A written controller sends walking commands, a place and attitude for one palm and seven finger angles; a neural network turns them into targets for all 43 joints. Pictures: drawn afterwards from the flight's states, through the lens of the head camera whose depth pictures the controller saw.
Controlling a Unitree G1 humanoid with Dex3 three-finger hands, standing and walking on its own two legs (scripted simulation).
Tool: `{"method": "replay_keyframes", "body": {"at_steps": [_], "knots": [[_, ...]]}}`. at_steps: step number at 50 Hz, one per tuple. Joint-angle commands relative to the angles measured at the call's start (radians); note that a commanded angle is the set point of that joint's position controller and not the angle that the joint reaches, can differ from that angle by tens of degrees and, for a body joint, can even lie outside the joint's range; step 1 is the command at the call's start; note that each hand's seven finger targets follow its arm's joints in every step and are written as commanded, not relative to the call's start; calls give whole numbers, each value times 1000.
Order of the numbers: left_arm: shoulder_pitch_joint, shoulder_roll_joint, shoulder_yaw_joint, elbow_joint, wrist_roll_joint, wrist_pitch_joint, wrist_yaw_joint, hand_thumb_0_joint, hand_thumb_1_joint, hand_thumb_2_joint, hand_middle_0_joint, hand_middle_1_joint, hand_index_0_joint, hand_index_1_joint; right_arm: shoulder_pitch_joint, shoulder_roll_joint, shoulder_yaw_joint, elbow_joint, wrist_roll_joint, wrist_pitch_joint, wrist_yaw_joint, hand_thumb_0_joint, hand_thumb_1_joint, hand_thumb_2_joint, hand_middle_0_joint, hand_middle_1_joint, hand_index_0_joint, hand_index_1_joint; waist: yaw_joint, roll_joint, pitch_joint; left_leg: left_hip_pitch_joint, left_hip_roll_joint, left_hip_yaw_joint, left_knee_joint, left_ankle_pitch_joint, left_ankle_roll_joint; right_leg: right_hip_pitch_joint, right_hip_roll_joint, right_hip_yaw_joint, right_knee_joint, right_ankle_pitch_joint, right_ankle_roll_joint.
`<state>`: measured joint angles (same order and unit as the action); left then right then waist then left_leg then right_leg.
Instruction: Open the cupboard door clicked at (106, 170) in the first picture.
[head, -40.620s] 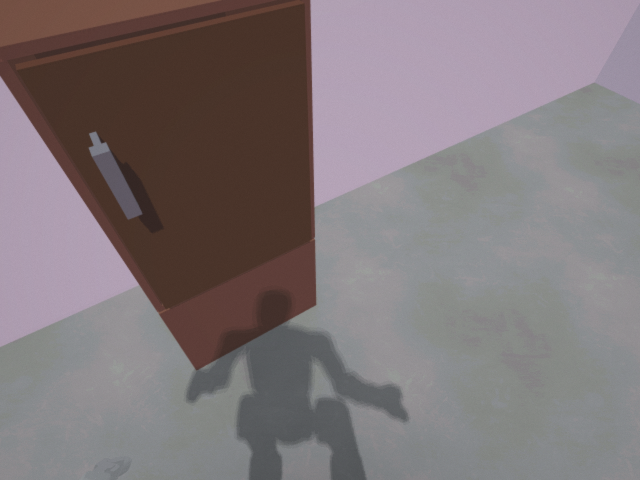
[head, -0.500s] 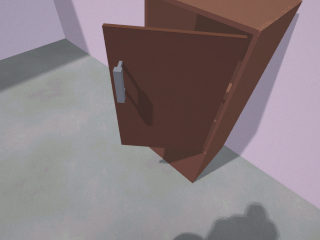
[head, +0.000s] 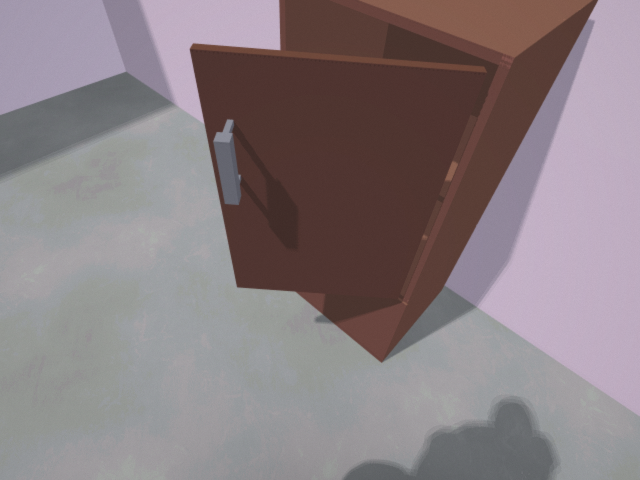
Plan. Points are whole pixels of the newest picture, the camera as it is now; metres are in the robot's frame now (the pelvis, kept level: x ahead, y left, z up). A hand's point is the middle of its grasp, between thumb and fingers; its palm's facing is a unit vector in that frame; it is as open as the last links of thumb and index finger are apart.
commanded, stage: look again from close up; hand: left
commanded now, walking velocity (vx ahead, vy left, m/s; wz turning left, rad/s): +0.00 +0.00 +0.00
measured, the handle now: (231, 162) +0.57 +0.18 +0.06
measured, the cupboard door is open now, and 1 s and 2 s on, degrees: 39 39 39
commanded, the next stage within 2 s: raise the hand with hooked fingers in 0.02 s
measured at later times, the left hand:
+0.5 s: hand (225, 421) +0.19 +0.13 -0.03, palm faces +0.00 -1.00 -0.02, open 8.3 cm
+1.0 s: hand (167, 382) +0.22 +0.19 +0.02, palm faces +0.04 -1.00 -0.07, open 11.3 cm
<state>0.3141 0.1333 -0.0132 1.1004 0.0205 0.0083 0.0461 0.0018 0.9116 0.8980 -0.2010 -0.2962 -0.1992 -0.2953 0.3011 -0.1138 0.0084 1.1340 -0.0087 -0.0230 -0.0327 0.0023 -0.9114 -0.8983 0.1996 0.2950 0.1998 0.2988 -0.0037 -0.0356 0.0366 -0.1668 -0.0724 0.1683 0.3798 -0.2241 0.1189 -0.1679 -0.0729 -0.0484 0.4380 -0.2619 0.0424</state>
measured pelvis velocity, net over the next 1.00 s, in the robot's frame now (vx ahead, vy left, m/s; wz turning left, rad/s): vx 0.01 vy -0.07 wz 0.06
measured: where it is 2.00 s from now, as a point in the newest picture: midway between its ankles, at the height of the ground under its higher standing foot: outside the picture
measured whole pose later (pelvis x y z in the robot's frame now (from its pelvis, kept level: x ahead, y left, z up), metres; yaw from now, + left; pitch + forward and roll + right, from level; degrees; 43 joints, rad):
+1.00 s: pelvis +0.01 -0.07 -0.05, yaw +3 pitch +12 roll +0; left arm 0.30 0.34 0.39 0.13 -0.42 -0.33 -0.50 0.01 0.08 0.54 -0.26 -0.83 -0.26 -0.83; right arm 0.27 -0.25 0.01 0.57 0.05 -0.23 -0.04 0.01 -0.91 -0.90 0.20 0.30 0.20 0.30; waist -0.02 0.01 -0.08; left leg -0.65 -0.02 0.01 0.87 -0.44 0.01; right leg -0.65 0.07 -0.06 0.86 -0.42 -0.07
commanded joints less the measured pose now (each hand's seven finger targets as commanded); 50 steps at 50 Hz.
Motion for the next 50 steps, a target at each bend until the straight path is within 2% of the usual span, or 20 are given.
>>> {"method": "replay_keyframes", "body": {"at_steps": [1,5,6,7,8,9,10,11,15,17,18,20,24,28,31,35,39,41,44,50], "knots": [[86,64,11,-18,-4,-15,2,0,900,900,-200,-300,-200,-300,67,-112,-17,-20,1,-15,-4,0,-900,-900,200,300,200,300,4,23,32,0,202,-211,-110,90,-66,-43,-45,59,-51,95,-62],[87,65,8,-16,-5,-18,2,0,900,900,-200,-300,-200,-300,63,-111,-16,-19,1,-15,-3,0,-900,-900,200,300,200,300,3,17,30,9,198,-199,-96,113,-62,-42,-46,64,-58,113,-63],[79,104,0,5,11,-32,35,0,900,900,-200,-300,-200,-300,9,-176,-12,-98,8,-13,6,0,-900,-900,200,300,200,300,2,30,58,-59,228,-224,48,416,-98,-76,-52,59,-31,140,-55],[-581,339,136,-1582,-175,-222,46,0,877,890,-202,-315,-202,-315,74,-339,-53,-462,43,-156,-25,0,-900,-900,200,300,200,300,-132,265,-486,355,152,-316,13,476,-188,-104,75,-32,93,185,-40],[-217,270,101,-1380,-107,-158,84,0,853,880,-203,-330,-203,-330,-26,-244,5,-393,48,-262,-38,0,-900,-900,200,300,200,300,-27,347,-441,349,228,-346,-102,509,-230,-214,60,10,262,-81,-67],[-159,216,72,-1245,-105,-106,131,0,830,870,-205,-345,-205,-345,-24,-231,-20,-313,42,-285,-40,0,-900,-900,200,300,200,300,-27,325,-345,224,210,-323,-117,370,-262,-258,54,12,293,-136,-64],[134,-9,-44,-1032,-132,-8,132,0,807,860,-207,-360,-207,-360,3,-188,-31,-309,59,-276,-29,0,-900,-900,200,300,200,300,-32,189,-186,109,198,-321,-125,228,-237,-290,49,-1,293,-134,-60],[56,-49,-106,-1179,-177,-11,108,0,783,850,-208,-375,-208,-375,-1,-214,-38,-391,78,-286,-21,0,-900,-900,200,300,200,300,-41,161,-76,29,187,-297,-87,122,-194,-293,42,-11,267,-114,-52],[60,10,-28,-1078,-182,-176,21,0,690,810,-215,-435,-215,-435,-42,-283,-52,-496,36,-327,-9,0,-900,-900,200,300,200,300,-80,-132,-17,-177,98,-244,179,-63,-116,-327,57,-30,65,-101,-65],[208,52,91,-920,-212,-290,-76,0,643,790,-218,-465,-218,-465,-89,-297,-66,-540,27,-302,4,0,-900,-900,200,300,200,300,-22,-222,-27,-333,90,-248,248,-112,-132,-431,67,-50,170,-159,-74],[253,88,146,-883,-246,-360,-140,0,620,780,-220,-480,-220,-480,-118,-288,-78,-567,30,-289,5,0,-900,-900,200,300,200,300,5,-343,-16,-439,75,-222,291,-178,-135,-455,68,-32,191,-261,-73],[276,143,192,-865,-275,-477,-284,0,573,760,-223,-510,-223,-510,-163,-300,-91,-650,35,-273,25,0,-900,-900,200,300,200,300,33,-295,-24,-515,39,-168,371,-163,-134,-421,52,48,206,-284,-87],[221,356,394,-993,-272,-545,-404,0,480,720,-230,-570,-230,-570,-178,-285,-98,-757,42,-232,38,0,-900,-900,200,300,200,300,89,59,-209,-555,22,-131,460,-89,-116,-327,36,135,313,-125,-89],[34,345,424,-1331,-363,-576,-376,0,387,680,-237,-630,-237,-630,-136,-239,-84,-792,43,-219,16,0,-900,-900,200,300,200,300,37,218,-388,-461,48,-154,524,8,-95,-286,39,183,328,54,-57],[-66,315,371,-1417,-380,-638,-394,0,317,650,-242,-675,-242,-675,-91,-235,-71,-735,40,-232,-6,0,-900,-900,200,300,200,300,-43,179,-374,-480,68,-190,583,34,-89,-311,34,229,321,172,-21],[-175,286,267,-1218,-397,-632,-539,0,223,610,-248,-735,-248,-735,-76,-281,-50,-651,55,-271,-26,0,-900,-900,200,300,200,300,-122,95,-256,-535,83,-217,643,-2,-74,-407,28,239,310,206,32],[-108,398,386,-962,-408,-432,-652,0,130,570,-255,-795,-255,-795,-83,-323,-59,-658,78,-270,-40,0,-900,-900,200,300,200,300,-50,-24,-304,-557,73,-211,591,19,-70,-297,12,256,278,232,56],[-70,469,485,-1000,-425,-358,-660,0,83,550,-258,-825,-258,-825,-101,-319,-58,-697,77,-259,-36,0,-900,-900,200,300,200,300,-2,-34,-423,-540,64,-211,555,58,-75,-160,-17,264,280,349,72],[-25,509,605,-1100,-485,-354,-606,0,13,520,-263,-870,-263,-870,-106,-290,-51,-738,64,-261,-23,0,-900,-900,200,300,200,300,64,-25,-529,-516,62,-216,513,116,-91,4,-25,252,320,582,74],[-25,341,495,-1150,-472,-447,-504,0,-127,460,-273,-960,-273,-960,-96,-266,-57,-714,62,-282,-13,0,-900,-900,200,300,200,300,25,-12,-362,-476,56,-200,447,74,-95,-167,20,184,279,359,29]]}}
